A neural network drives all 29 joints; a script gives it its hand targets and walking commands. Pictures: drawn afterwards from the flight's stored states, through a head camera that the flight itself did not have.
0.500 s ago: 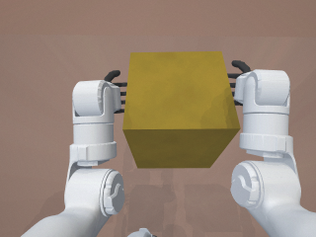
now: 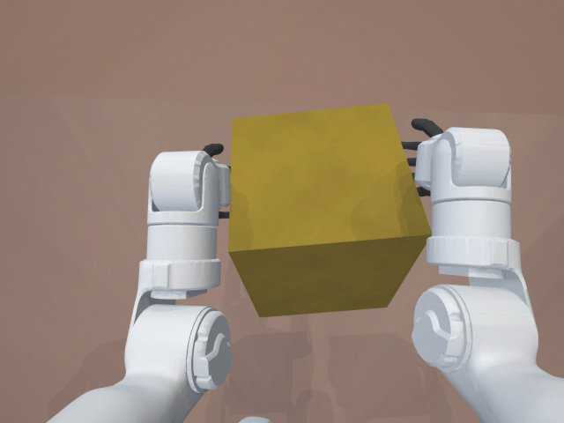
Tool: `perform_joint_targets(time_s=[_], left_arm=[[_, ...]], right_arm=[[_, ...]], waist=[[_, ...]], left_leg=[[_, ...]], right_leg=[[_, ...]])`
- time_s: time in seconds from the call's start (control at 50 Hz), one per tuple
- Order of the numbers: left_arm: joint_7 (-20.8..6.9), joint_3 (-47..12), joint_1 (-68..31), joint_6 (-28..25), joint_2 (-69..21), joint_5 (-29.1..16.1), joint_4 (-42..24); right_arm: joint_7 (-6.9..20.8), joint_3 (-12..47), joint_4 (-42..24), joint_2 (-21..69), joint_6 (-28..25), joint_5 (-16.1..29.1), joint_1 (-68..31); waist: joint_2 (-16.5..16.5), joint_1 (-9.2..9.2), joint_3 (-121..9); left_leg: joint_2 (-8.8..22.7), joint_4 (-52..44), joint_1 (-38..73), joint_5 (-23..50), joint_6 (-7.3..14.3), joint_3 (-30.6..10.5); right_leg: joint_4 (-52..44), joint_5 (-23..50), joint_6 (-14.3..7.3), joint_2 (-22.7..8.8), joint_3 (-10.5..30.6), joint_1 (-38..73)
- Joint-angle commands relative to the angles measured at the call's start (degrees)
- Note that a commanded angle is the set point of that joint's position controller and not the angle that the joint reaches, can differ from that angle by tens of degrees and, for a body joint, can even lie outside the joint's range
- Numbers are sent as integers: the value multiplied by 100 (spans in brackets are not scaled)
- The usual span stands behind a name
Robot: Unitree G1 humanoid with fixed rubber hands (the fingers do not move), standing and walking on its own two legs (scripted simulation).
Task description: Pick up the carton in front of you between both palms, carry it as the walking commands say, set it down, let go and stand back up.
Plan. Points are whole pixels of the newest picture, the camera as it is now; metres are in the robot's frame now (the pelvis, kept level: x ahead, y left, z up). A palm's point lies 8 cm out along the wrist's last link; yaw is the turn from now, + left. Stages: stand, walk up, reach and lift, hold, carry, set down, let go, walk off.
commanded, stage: carry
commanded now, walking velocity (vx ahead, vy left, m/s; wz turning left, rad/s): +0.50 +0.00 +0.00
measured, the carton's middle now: (316, 222) +0.40 +0.03 +0.07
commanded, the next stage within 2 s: none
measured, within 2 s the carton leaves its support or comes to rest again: neither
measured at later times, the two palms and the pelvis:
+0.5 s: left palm (283, 24) +0.74 +0.12 +0.22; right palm (451, 22) +0.71 -0.16 +0.24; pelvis +0.33 +0.03 +0.05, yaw -1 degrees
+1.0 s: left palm out of the picture +1.06 +0.15 +0.27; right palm out of the picture +1.05 -0.13 +0.27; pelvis +0.67 +0.03 +0.10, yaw +0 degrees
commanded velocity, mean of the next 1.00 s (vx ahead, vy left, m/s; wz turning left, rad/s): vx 0.50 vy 0.00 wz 0.00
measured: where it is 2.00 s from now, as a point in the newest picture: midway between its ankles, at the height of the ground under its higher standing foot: (328, 148)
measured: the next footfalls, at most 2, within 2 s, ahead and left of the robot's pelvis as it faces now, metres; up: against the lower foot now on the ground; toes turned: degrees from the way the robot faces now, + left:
left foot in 0.20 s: +0.31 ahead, +0.12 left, +0.04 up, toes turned +5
right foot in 0.54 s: +0.53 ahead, -0.08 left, +0.07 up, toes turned -5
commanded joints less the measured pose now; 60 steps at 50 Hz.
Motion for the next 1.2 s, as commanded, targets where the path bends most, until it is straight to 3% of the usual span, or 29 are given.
perform_joint_targets(time_s=[0.0,0.1,0.14,0.16,0.18,0.2,0.22,0.26,0.28,0.32,0.44,0.5,0.52,0.54,0.56,0.6,0.62,0.66,0.78,0.82,0.86,0.88,0.9,0.92,0.96,0.98,1.02,1.12,1.18], left_arm=[[-2372,-2667,-6105,-440,-6461,-3362,-1172],[-2448,-2295,-5710,-309,-6434,-3159,-411],[-2493,-2143,-5409,-315,-6412,-2974,7],[-2513,-2054,-5306,-327,-6438,-2906,219],[-2536,-1964,-5247,-355,-6425,-2792,362],[-2584,-1872,-5209,-372,-6453,-2716,447],[-2612,-1851,-5277,-395,-6410,-2642,512],[-2523,-1788,-5257,-481,-6282,-2531,294],[-2446,-1729,-5195,-506,-6179,-2459,191],[-2279,-1661,-5105,-586,-5976,-2272,-130],[-1895,-1931,-5180,-676,-5268,-1844,-780],[-1862,-2081,-4888,-603,-5231,-1760,-553],[-1887,-2068,-4705,-597,-5213,-1789,-359],[-1930,-2050,-4526,-601,-5231,-1816,-267],[-1966,-2066,-4665,-621,-5264,-1882,-200],[-2104,-2337,-4989,-545,-5675,-2340,-551],[-2173,-2485,-5329,-525,-5896,-2632,-790],[-2284,-2680,-5899,-484,-6243,-3100,-1119],[-2482,-2243,-5704,-336,-6428,-3159,-244],[-2562,-2073,-5412,-342,-6485,-2982,256],[-2620,-1901,-5195,-386,-6558,-2866,633],[-2640,-1820,-5168,-430,-6514,-2761,705],[-2677,-1759,-5191,-449,-6549,-2714,679],[-2677,-1752,-5341,-469,-6438,-2669,644],[-2538,-1717,-5322,-528,-6239,-2559,328],[-2440,-1662,-5229,-537,-6107,-2478,201],[-2248,-1608,-5136,-582,-5870,-2276,-151],[-1903,-1794,-5241,-612,-5209,-1870,-701],[-1856,-1918,-5025,-534,-5124,-1742,-468]], right_arm=[[1670,2073,-199,6230,227,2397,-3811],[1503,2103,-42,5908,276,2099,-3670],[1535,2153,181,6015,265,2121,-3568],[1573,2128,401,6105,236,2138,-3405],[1625,2064,566,6121,191,2191,-3247],[1668,2074,567,6120,113,2181,-3219],[1713,2200,480,6313,68,2289,-3328],[1819,2567,-114,6697,61,2822,-3907],[1862,2722,-386,6877,51,3101,-4226],[1923,2910,-689,7145,69,3473,-4627],[2020,2805,-340,7235,194,3516,-4555],[2040,2673,196,7150,249,3299,-4047],[2055,2628,378,7112,264,3206,-3883],[2086,2566,489,7055,283,3143,-3886],[2113,2516,578,7051,293,3048,-3933],[2034,2377,536,6852,259,2858,-3749],[1971,2292,438,6724,254,2746,-3656],[1816,2170,99,6505,234,2575,-3691],[1505,2033,-63,5846,201,2073,-3741],[1512,2075,126,5871,193,2028,-3647],[1572,2048,449,6033,144,2060,-3444],[1620,1994,541,6051,98,2131,-3350],[1650,2060,462,6055,25,2140,-3410],[1690,2204,324,6283,0,2307,-3541],[1775,2631,-309,6652,25,2882,-4149],[1815,2788,-568,6826,34,3172,-4440],[1885,2945,-799,7064,89,3530,-4767],[1998,2758,-381,7161,254,3569,-4694],[2055,2550,272,7117,302,3319,-4199]], waist=[[-255,-151,-2978],[-739,-167,-2626],[-840,-456,-2733],[-586,-846,-3031],[-338,-1174,-3565],[1072,-1347,-4250],[1722,-1367,-3841],[282,-1243,-3167],[-4,-1191,-3035],[152,-1065,-3042],[844,-1040,-2808],[680,-474,-3121],[336,-179,-3622],[-606,101,-4181],[-1875,64,-4054],[-402,70,-3274],[74,32,-3122],[-45,-93,-3076],[-572,-123,-2653],[-867,-271,-2574],[-590,-904,-3051],[-355,-1232,-3575],[1217,-1364,-4271],[1511,-1385,-3774],[103,-1223,-3089],[-86,-1157,-2983],[150,-1029,-3024],[636,-1071,-2853],[961,-846,-2804]], left_leg=[[178,-354,-1543,-17,48,-84],[101,-2941,-231,465,32,529],[-395,-3678,1366,634,136,1266],[-660,-4097,2708,1091,294,1556],[-274,-4186,4325,1009,544,872],[1534,-4829,5578,2,1372,-2440],[1940,-5760,5673,1257,1878,-4223],[1859,-5020,5094,2915,1725,-3211],[1716,-4991,4882,2964,1412,-2762],[1519,-5194,4569,2206,1046,-2180],[1372,-5576,3694,2213,926,-872],[1147,-4402,2520,4061,542,185],[956,-3330,1783,4333,240,495],[546,-1855,575,2598,-102,467],[-403,-523,-793,-335,-238,211],[-47,850,-1747,-384,-45,-258],[93,703,-1863,-244,-7,-228],[186,130,-1743,4,33,-243],[215,-2438,-780,261,42,318],[-192,-3416,488,440,76,951],[-690,-4067,2953,1092,354,1535],[-189,-4183,4541,918,596,711],[1702,-4884,5800,15,1540,-2801],[1939,-5820,5642,919,1944,-4355],[1835,-5077,4960,2570,1722,-3235],[1688,-5041,4755,2680,1415,-2775],[1489,-5219,4481,1982,1041,-2164],[1422,-5551,4005,2124,1047,-1189],[1282,-5283,3107,3022,738,-335]], right_leg=[[-976,2253,-951,-1648,2600,3558],[-1320,2525,-774,-1446,1363,2599],[-771,3861,-564,-1377,767,1968],[89,4969,-334,-1218,299,1517],[1242,4541,-33,-1052,107,640],[2941,2329,364,-498,157,-834],[4159,-521,439,332,473,-1949],[5107,-433,273,-162,867,-2690],[4887,-367,227,-276,827,-2746],[4162,-238,185,-364,784,-2457],[1280,22,140,-266,167,-1188],[24,820,-38,463,-890,1688],[19,848,-256,214,-411,3204],[-573,-659,-863,-1338,2276,4297],[-1401,541,-1616,-2041,4628,4760],[-746,2796,-1606,-1998,3903,4392],[-586,3224,-1341,-1851,3369,4166],[-689,2685,-958,-1652,2817,3893],[-1310,2395,-875,-1538,1710,2948],[-1179,3114,-663,-1393,1057,2303],[194,5239,-291,-1212,256,1391],[1356,4436,10,-1065,109,473],[3161,1838,390,-394,200,-1059],[4331,-541,426,298,550,-1995],[5145,-411,258,-171,869,-2642],[4913,-342,210,-282,838,-2671],[4197,-233,161,-365,785,-2394],[1947,-207,146,-381,331,-1772],[517,361,77,153,-479,140]])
